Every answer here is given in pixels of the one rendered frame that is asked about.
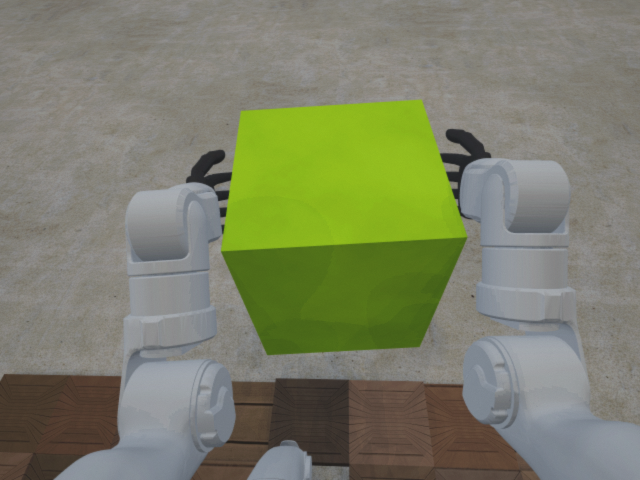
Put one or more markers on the robot left hand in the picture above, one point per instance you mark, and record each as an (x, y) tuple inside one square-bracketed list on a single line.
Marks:
[(202, 167)]

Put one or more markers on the left robot shin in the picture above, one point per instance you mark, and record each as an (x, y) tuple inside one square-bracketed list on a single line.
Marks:
[(289, 443)]

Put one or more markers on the robot left thigh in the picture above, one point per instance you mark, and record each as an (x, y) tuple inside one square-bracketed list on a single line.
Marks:
[(283, 463)]

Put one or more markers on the robot right hand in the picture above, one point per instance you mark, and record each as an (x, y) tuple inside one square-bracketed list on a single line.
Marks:
[(473, 146)]

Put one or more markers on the carton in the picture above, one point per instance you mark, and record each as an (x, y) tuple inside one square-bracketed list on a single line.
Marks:
[(341, 230)]

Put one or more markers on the left robot forearm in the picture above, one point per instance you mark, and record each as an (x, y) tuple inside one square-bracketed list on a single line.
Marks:
[(167, 236)]

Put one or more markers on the right robot upper arm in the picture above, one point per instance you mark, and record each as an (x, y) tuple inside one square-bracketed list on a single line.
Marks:
[(534, 391)]

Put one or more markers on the right robot forearm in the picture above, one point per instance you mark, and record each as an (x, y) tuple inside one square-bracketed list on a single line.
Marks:
[(523, 208)]

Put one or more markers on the left robot upper arm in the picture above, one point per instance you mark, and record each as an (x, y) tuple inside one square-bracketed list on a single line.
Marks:
[(172, 414)]

